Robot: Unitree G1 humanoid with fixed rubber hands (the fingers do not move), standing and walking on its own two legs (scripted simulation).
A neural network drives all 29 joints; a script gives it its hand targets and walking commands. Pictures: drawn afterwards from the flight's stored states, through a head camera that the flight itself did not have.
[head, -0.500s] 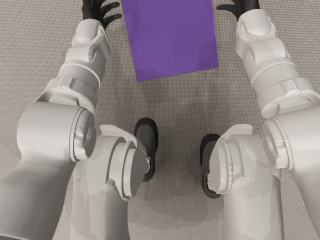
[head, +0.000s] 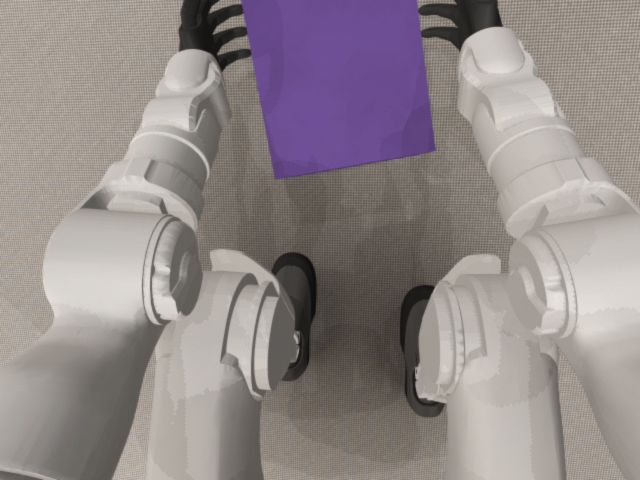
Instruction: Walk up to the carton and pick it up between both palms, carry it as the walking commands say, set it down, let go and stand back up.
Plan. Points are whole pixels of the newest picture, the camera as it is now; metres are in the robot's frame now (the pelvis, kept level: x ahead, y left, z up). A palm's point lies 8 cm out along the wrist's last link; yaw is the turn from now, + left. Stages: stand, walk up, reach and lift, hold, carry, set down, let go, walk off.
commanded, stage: reach and lift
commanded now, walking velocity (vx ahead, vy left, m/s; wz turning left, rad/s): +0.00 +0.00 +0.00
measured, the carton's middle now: (342, 88) +0.49 +0.03 -0.27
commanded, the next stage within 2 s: none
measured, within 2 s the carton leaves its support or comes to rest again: leaves its support in 0.18 s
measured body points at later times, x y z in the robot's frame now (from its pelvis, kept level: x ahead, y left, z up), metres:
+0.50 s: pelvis +0.00 +0.00 +0.00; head +0.34 -0.02 +0.29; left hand +0.50 +0.18 -0.17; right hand +0.54 -0.09 -0.16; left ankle +0.12 +0.12 -0.31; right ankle +0.08 -0.10 -0.31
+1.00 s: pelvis -0.01 +0.00 +0.02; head +0.33 -0.01 +0.31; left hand +0.51 +0.17 -0.12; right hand +0.53 -0.09 -0.13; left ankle +0.12 +0.12 -0.31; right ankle +0.08 -0.10 -0.31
